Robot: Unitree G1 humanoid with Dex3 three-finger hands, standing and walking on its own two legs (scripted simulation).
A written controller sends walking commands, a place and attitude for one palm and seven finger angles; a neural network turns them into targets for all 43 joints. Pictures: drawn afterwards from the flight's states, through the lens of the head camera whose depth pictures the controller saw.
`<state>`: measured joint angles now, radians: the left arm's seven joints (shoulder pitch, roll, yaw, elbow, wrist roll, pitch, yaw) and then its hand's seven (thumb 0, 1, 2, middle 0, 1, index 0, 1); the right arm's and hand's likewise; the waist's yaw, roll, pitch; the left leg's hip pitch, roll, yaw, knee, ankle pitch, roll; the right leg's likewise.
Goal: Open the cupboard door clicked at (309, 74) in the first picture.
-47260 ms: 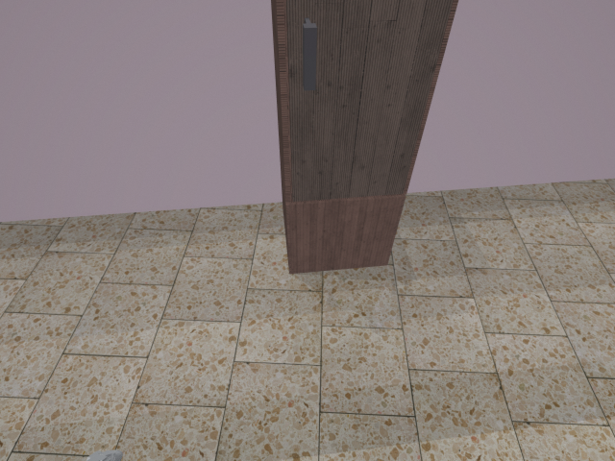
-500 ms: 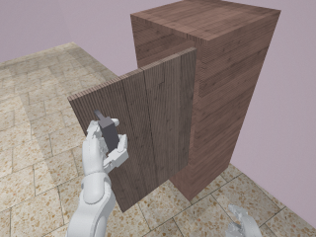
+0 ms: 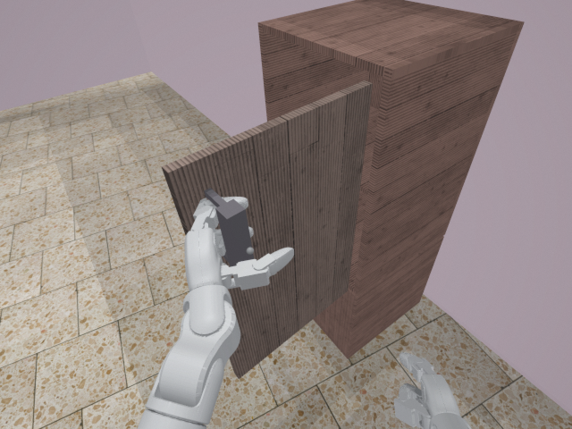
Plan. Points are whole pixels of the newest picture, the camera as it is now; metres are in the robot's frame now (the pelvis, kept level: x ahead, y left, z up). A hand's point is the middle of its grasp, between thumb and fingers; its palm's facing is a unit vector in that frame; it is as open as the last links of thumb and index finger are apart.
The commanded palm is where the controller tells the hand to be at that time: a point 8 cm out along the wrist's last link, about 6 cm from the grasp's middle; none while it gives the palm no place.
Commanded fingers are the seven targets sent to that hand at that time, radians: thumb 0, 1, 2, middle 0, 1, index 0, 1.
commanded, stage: open thumb and fingers to let go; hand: left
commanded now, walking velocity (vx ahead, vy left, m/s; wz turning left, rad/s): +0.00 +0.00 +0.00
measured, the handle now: (228, 236) +0.34 +0.12 +0.13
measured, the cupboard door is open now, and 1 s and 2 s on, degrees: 94 93 93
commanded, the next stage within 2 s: slide the hand sideways off the handle in 0.40 s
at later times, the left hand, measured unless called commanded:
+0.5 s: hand (245, 246) +0.31 +0.09 +0.14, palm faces +0.26 -0.97 +0.01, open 14.9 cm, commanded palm +0.27 +0.13 +0.13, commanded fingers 0.00 -0.50 0.30 -0.15 -0.30 -0.15 -0.30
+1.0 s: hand (230, 281) +0.26 +0.10 +0.13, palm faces -0.14 -0.99 -0.03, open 16.3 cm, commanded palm +0.23 +0.16 +0.13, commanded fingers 0.00 -0.50 0.30 -0.15 -0.30 -0.15 -0.30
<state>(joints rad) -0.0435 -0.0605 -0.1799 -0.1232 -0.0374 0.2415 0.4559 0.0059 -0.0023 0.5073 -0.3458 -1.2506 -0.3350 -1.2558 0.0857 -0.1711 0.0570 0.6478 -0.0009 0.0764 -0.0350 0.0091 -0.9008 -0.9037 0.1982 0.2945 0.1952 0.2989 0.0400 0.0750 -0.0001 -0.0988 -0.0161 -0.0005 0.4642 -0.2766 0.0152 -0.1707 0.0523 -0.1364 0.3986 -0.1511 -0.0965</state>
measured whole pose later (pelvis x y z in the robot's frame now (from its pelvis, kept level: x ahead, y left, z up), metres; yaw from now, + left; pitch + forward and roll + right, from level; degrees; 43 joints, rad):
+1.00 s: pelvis +0.02 +0.04 -0.01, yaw -2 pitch -4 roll +0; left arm 0.19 0.09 -0.21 -0.35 -0.08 0.19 0.05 -0.01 -0.50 0.30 -0.15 -0.30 -0.15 -0.31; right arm 0.19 -0.20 0.08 0.52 0.03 0.07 0.01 0.01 -0.90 -0.90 0.20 0.29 0.20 0.30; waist 0.03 0.05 -0.01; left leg -0.10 -0.06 0.05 0.51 -0.34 0.07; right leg -0.22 0.01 -0.08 0.52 -0.23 -0.04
